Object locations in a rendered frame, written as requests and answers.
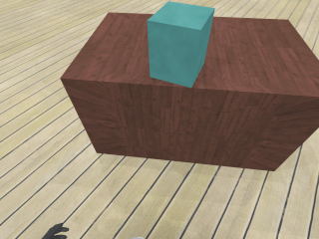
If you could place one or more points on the robot left hand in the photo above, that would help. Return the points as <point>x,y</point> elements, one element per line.
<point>57,228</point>

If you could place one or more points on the pedestal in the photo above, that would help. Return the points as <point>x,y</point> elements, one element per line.
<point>253,103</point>

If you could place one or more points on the carton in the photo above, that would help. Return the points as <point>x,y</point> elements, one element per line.
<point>178,36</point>

